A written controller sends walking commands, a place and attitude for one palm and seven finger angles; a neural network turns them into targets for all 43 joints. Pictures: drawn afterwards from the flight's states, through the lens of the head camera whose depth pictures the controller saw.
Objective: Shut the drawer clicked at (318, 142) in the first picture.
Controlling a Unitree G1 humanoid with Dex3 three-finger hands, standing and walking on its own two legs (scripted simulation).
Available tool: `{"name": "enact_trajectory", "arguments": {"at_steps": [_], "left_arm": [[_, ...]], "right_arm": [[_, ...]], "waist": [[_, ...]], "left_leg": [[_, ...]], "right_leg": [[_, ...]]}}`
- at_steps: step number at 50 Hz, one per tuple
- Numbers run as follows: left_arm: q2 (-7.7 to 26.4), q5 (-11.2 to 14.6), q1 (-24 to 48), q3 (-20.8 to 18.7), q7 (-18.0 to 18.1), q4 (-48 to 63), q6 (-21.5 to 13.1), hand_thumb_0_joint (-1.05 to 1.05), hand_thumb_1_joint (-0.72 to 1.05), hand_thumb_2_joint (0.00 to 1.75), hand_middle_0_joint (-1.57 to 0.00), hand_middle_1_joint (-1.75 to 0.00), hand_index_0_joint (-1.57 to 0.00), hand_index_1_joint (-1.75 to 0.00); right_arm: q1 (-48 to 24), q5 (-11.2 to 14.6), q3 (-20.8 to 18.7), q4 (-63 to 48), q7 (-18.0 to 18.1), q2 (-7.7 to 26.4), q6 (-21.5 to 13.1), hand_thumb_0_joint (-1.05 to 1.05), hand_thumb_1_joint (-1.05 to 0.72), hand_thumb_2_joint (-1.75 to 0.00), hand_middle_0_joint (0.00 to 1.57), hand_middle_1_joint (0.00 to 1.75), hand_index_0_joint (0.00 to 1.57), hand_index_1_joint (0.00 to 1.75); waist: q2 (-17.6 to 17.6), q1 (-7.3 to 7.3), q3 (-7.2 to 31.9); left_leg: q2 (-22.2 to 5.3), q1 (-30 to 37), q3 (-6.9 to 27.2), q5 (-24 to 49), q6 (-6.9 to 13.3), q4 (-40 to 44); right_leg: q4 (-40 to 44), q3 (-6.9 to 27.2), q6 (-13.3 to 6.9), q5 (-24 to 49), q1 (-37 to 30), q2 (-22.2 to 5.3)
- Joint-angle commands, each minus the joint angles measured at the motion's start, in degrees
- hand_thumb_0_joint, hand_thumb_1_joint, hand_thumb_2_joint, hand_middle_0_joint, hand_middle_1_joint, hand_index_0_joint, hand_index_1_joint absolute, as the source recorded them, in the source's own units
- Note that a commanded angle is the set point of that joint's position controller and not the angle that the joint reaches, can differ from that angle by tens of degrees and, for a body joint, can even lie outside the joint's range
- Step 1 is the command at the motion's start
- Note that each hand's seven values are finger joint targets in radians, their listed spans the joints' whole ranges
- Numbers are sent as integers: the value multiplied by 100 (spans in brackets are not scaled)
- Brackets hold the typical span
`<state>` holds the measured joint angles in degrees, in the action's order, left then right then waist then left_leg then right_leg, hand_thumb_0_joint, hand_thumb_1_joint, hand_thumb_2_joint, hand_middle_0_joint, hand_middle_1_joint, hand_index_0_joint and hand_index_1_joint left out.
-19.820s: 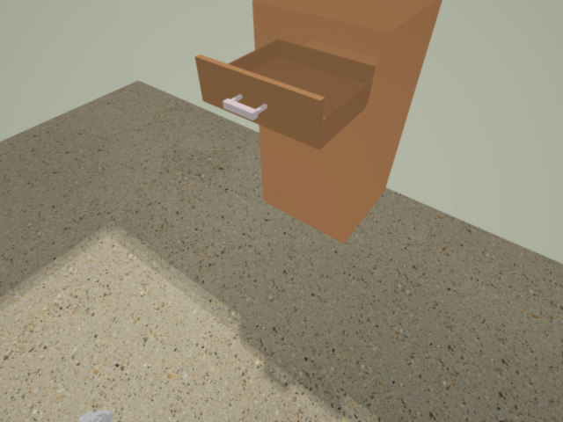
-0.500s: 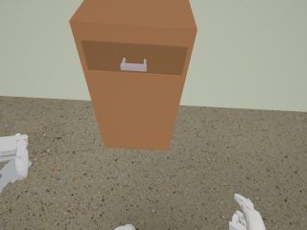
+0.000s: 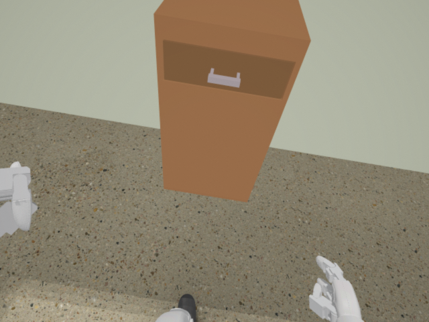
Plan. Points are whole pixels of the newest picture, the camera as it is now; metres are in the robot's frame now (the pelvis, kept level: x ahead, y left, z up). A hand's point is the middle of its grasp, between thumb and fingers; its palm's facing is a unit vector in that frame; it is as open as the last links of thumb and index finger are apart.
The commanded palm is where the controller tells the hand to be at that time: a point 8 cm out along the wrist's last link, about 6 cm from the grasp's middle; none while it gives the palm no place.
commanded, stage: stop stepping back and stand still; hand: left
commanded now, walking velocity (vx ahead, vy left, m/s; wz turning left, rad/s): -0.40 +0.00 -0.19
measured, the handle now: (224, 76) +0.84 +0.01 +0.01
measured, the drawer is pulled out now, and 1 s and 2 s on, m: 0.00 0.00 0.00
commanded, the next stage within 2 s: none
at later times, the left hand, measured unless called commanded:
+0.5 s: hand out of the picture +0.05 +0.29 +0.20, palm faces +0.10 -0.88 -0.47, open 3.3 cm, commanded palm +0.02 +0.35 +0.19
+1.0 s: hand out of the picture -0.10 +0.38 +0.21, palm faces +0.37 -0.80 -0.47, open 3.2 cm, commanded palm -0.13 +0.41 +0.19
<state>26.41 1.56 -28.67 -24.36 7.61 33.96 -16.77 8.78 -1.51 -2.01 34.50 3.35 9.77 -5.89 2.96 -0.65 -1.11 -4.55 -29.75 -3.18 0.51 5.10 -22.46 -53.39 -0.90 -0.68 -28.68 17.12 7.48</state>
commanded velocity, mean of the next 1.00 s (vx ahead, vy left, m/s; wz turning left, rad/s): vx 0.24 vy -0.09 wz -0.01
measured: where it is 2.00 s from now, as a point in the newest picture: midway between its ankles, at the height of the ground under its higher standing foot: outside the picture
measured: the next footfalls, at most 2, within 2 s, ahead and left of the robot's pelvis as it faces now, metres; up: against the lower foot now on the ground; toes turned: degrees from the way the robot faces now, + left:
right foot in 0.10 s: -0.09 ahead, -0.15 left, +0.00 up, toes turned -4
left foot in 0.22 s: +0.08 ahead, +0.09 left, +0.00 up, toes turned -4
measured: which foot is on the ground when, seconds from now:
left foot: down 0.00-0.08, up 0.10-0.20, down 0.22-0.46, up 0.48-0.62, down 0.64-0.84, up 0.86-1.00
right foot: up 0.00-0.08, down 0.10-0.22, up 0.24-0.50, down 0.52-0.64, up 0.66-0.84, down 0.86-1.00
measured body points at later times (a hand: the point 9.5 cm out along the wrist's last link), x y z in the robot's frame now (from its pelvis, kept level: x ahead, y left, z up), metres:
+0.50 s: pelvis -0.16 +0.10 +0.01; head -0.15 +0.16 +0.45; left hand +0.04 +0.33 +0.22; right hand -0.06 -0.15 -0.05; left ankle -0.02 +0.13 -0.69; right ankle -0.16 +0.02 -0.71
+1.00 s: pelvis -0.30 +0.15 +0.00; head -0.31 +0.17 +0.45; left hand -0.13 +0.42 +0.23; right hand -0.19 -0.09 -0.10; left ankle -0.25 +0.28 -0.66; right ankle -0.28 +0.04 -0.73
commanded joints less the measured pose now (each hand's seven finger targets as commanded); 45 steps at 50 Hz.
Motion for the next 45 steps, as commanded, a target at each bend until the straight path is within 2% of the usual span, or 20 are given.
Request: {"name": "enact_trajectory", "arguments": {"at_steps": [1, 4, 6, 9, 11, 14, 17, 20, 22, 23, 25, 27, 30, 32, 33, 35, 40, 42, 43, 45], "left_arm": [[602, 276, -627, -340, 46, 1274, -159, 0, 90, 90, -140, -160, -140, -160], [813, 201, -191, -381, 129, 1623, -291, 0, 90, 90, -140, -160, -140, -160], [1246, 128, 604, -621, 190, 2118, -322, 0, 90, 90, -140, -160, -140, -160], [655, 88, 1385, -95, -55, 1379, 135, 0, 90, 90, -140, -160, -140, -160], [406, 88, 1256, -102, 0, 1041, 176, 0, 90, 90, -140, -160, -140, -160], [823, -16, 1446, -368, 72, 1215, -37, 0, 90, 90, -140, -160, -140, -160], [445, 110, -94, -192, -59, 2133, 225, 0, 90, 90, -140, -160, -140, -160], [466, 119, -1454, -280, -71, 2300, 327, 0, 90, 90, -140, -160, -140, -160], [748, 16, -2038, -467, 64, 1973, 287, 0, 90, 90, -140, -160, -140, -160], [681, 21, -1759, -393, 68, 2075, 377, 0, 90, 90, -140, -160, -140, -160], [1087, 185, -90, -802, -47, 2509, 442, 0, 90, 90, -140, -160, -140, -160], [2115, 169, 896, -1610, 84, 1774, 165, 0, 90, 90, -140, -160, -140, -160], [954, 154, 1378, -712, 67, 581, 483, 0, 90, 90, -140, -160, -140, -160], [877, -7, 1543, -581, 53, 1261, 183, 0, 90, 90, -140, -160, -140, -160], [1041, -97, 1607, -741, 12, 1558, -71, 0, 90, 90, -140, -160, -140, -160], [908, -114, 910, -696, -149, 1538, -200, 0, 90, 90, -140, -160, -140, -160], [696, -21, -605, -537, 30, 1821, -44, 0, 90, 90, -140, -160, -140, -160], [887, -53, -554, -757, 73, 1866, 201, 0, 90, 90, -140, -160, -140, -160], [1225, 37, -3, -952, 72, 2160, 204, 0, 90, 90, -140, -160, -140, -160], [2079, 184, 424, -1782, 5, 2001, 7, 0, 90, 90, -140, -160, -140, -160]], "right_arm": [[-336, 78, -273, -729, -99, 764, -256, 0, -90, -90, 20, 30, 20, 30], [-69, 111, -267, -428, -60, 697, -179, 0, -90, -90, 20, 30, 20, 30], [-355, -17, -117, -572, -69, 742, -242, 0, -90, -90, 20, 30, 20, 30], [-453, 218, -111, -720, 161, 884, -327, 0, -90, -90, 20, 30, 20, 30], [-349, 146, -10, -631, 231, 1137, -460, 0, -90, -90, 20, 30, 20, 30], [-172, 77, 55, -513, 45, 806, -740, 0, -90, -90, 20, 30, 20, 30], [-473, 90, -122, -972, -215, 898, -525, 0, -90, -90, 20, 30, 20, 30], [-442, -21, -224, -1124, -352, 737, -415, 0, -90, -90, 20, 30, 20, 30], [-157, 97, -201, -1002, -316, 645, -324, 0, -90, -90, 20, 30, 20, 30], [-48, 324, -177, -813, -282, 555, -176, 0, -90, -90, 20, 30, 20, 30], [8, 188, -163, -604, -135, 634, -84, 0, -90, -90, 20, 30, 20, 30], [120, -158, 133, -834, -158, 440, -50, 0, -90, -90, 20, 30, 20, 30], [-369, 69, -137, -463, 89, 881, -275, 0, -90, -90, 20, 30, 20, 30], [-45, 23, -45, -523, 144, 1121, -392, 0, -90, -90, 20, 30, 20, 30], [24, -59, -59, -573, 13, 1049, -501, 0, -90, -90, 20, 30, 20, 30], [-198, -34, -181, -688, -255, 920, -460, 0, -90, -90, 20, 30, 20, 30], [-390, -25, -151, -856, -228, 827, -251, 0, -90, -90, 20, 30, 20, 30], [-384, 148, -114, -850, -194, 517, -66, 0, -90, -90, 20, 30, 20, 30], [-558, 231, -121, -871, -87, 710, -147, 0, -90, -90, 20, 30, 20, 30], [-202, 8, -64, -457, -44, 578, -281, 0, -90, -90, 20, 30, 20, 30]], "waist": [[1101, 209, 1520], [-1147, 24, 869], [-1270, 74, 467], [-1373, -238, -167], [2558, -119, -334], [1202, -62, 86], [912, 268, 869], [2080, 427, 757], [41, 603, 910], [-2899, 397, 800], [-1537, -242, 638], [-782, -459, 231], [-247, -182, -122], [3515, -190, -408], [3113, -191, -936], [1276, 56, -600], [1437, 324, 427], [-1925, 339, 159], [-2187, 128, -182], [-1164, -312, 122]], "left_leg": [[-924, 1685, 302, -2507, -712, 1225], [52, 2653, 193, -1799, -977, -2870], [124, 1438, 550, -2133, -827, -4820], [-67, 2298, 760, -1933, -543, -1839], [-1174, 1551, 2584, -3260, -505, 1314], [-1374, 1119, 3198, -4478, -648, 1979], [-740, 1226, 1438, -4099, -2042, 2338], [-5, 66, -221, -3174, -2179, 2188], [480, -375, -867, -3283, -1666, -1239], [512, 200, 115, -3414, -939, -5458], [183, -390, 1114, -2833, -49, -7299], [-422, 714, 380, -2301, -575, -5124], [96, 2187, -256, -3100, -423, -2042], [-1488, 1273, 3311, -6230, 259, 1058], [-2161, -455, 4508, -6404, 699, 2088], [-1789, -1224, 3521, -5547, 637, 1558], [-619, -2220, 525, -4826, -304, -177], [720, -1832, -412, -3465, -569, -4867], [576, -2032, 554, -2821, -554, -6315], [-154, -650, 559, -1965, -664, -6372]], "right_leg": [[1774, -523, -219, -698, -370, -206], [4813, 2434, -974, -574, 2411, -2515], [4186, 1557, -1382, 1377, 1958, -2862], [2708, 709, -394, -121, 2157, -1731], [19, 0, 89, -836, 1684, -589], [-1113, 529, 66, -29, 1291, -527], [-975, -335, 4, 253, 180, -54], [435, -1295, -122, 76, -1563, 206], [2249, -909, -867, -556, -2091, -463], [2915, 843, -1377, 76, 130, -2063], [3079, 759, -1506, 576, 1524, -2569], [2935, 771, 84, -1320, 2770, -2537], [1898, -46, -553, -2825, 3292, -1638], [-2243, -846, -62, -1637, 3325, -314], [-3474, 187, -61, -625, 2747, -496], [-3443, 119, -15, 62, 1613, -729], [604, -685, -270, -775, -2247, -201], [3722, 2201, -944, -1882, -483, -1776], [4763, 3952, -1088, -2402, 801, -2747], [4298, 3049, -1360, -767, 2066, -2712]]}}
